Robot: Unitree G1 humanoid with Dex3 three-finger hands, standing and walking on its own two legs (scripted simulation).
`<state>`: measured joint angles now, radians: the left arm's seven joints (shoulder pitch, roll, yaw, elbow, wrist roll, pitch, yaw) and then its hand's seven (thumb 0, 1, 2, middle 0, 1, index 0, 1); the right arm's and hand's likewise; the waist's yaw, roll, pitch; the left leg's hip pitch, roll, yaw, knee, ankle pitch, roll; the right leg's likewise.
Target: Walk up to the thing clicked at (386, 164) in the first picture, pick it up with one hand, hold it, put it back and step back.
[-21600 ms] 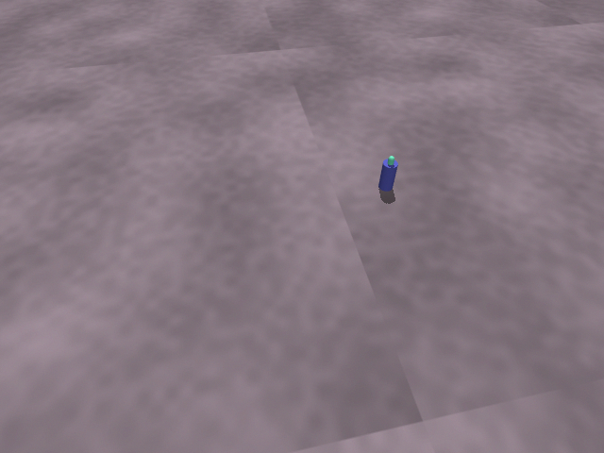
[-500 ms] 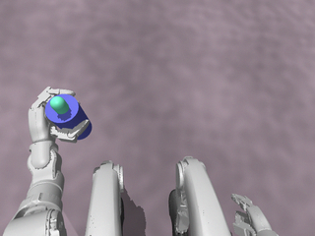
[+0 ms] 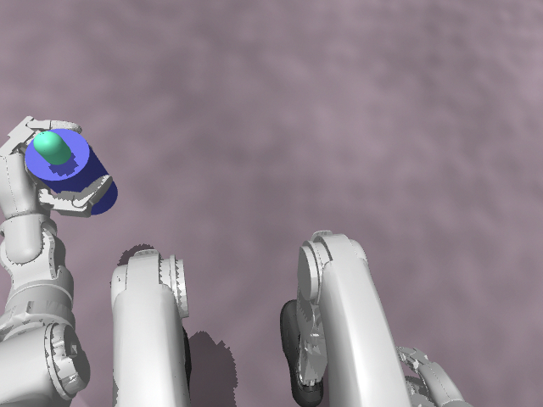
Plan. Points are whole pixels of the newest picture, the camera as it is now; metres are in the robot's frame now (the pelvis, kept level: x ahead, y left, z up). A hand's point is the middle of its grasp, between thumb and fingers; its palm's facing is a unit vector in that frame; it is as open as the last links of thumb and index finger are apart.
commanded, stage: crouch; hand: left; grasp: from the side
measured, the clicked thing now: (73, 171) +0.45 +0.24 -0.07
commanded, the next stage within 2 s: lower in 0.40 s
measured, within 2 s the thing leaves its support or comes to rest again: neither
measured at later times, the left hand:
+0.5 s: hand (83, 183) +0.45 +0.25 -0.13, palm faces +0.22 -0.98 -0.04, open 9.7 cm
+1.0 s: hand (96, 195) +0.45 +0.25 -0.21, palm faces +0.24 -0.97 -0.03, open 9.7 cm
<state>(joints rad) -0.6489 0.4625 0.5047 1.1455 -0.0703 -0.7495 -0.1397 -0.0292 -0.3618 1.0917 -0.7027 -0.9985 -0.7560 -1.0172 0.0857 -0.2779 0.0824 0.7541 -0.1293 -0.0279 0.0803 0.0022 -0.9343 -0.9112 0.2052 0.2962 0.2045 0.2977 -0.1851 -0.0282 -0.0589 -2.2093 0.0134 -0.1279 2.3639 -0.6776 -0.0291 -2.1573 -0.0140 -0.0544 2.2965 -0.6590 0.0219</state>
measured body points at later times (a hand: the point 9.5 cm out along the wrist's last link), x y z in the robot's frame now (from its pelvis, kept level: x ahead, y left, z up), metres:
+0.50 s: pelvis +0.00 +0.00 -0.04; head +0.23 +0.09 +0.34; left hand +0.43 +0.30 -0.13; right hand +0.10 -0.28 -0.13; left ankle +0.09 +0.13 -0.31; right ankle +0.11 -0.13 -0.31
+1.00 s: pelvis +0.00 +0.01 -0.05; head +0.25 +0.12 +0.30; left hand +0.44 +0.30 -0.20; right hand +0.09 -0.27 -0.12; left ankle +0.09 +0.13 -0.31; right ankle +0.11 -0.13 -0.31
